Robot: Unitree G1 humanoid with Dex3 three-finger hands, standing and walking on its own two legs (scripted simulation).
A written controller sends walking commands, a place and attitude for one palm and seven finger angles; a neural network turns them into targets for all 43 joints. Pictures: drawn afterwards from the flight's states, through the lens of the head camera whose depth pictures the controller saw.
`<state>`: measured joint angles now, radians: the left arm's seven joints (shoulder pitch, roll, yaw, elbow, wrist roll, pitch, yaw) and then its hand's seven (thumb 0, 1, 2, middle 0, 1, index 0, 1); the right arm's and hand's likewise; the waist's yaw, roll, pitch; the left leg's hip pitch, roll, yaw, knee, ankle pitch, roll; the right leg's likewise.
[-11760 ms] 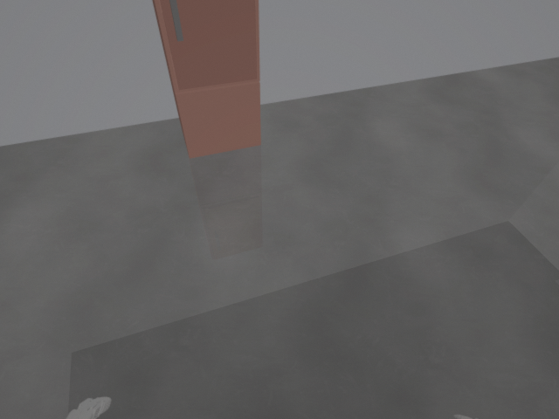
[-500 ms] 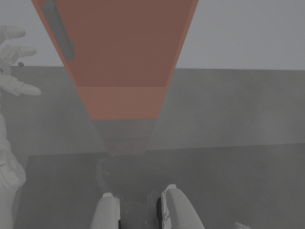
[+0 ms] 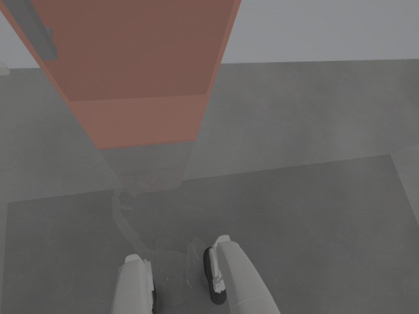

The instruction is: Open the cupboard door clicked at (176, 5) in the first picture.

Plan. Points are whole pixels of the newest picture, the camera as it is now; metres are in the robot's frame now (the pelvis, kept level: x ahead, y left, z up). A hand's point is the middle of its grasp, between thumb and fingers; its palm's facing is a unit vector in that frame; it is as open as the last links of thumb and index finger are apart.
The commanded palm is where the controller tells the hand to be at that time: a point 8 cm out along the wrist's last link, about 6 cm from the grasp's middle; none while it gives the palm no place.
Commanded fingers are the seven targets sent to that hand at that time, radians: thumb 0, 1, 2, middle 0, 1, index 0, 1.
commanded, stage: move the hooked fingers beside the handle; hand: left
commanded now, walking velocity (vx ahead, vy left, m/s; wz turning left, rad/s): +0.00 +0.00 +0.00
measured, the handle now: (27, 6) +0.61 +0.21 +0.08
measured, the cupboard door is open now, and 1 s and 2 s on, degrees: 0 0 0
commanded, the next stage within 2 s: slide the fingers in behind the handle in 0.74 s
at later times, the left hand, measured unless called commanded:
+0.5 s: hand out of the picture +0.53 +0.28 +0.09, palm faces +0.01 -1.00 -0.01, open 14.0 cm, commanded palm +0.53 +0.31 +0.08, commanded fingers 0.00 -0.50 0.30 -0.30 -1.20 -0.30 -1.20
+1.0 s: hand out of the picture +0.55 +0.27 +0.08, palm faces +0.00 -1.00 -0.03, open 14.0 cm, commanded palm +0.54 +0.29 +0.08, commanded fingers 0.00 -0.50 0.30 -0.30 -1.20 -0.30 -1.20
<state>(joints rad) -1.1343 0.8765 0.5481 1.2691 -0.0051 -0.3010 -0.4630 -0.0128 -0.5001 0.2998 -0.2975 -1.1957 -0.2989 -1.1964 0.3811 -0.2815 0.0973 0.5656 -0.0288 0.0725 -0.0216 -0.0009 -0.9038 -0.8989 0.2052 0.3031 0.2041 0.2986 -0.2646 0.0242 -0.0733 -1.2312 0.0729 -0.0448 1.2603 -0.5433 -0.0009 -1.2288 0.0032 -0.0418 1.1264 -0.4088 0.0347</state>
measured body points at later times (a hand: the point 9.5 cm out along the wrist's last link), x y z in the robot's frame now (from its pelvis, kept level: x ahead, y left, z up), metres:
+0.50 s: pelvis +0.01 +0.00 +0.01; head +0.18 +0.04 +0.43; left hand +0.52 +0.34 +0.09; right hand +0.04 -0.27 -0.08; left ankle +0.01 +0.11 -0.63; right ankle +0.06 -0.15 -0.63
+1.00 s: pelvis +0.00 +0.00 +0.00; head +0.19 +0.04 +0.40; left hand +0.55 +0.32 +0.09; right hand -0.01 -0.26 -0.09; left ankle +0.01 +0.11 -0.63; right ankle +0.06 -0.15 -0.63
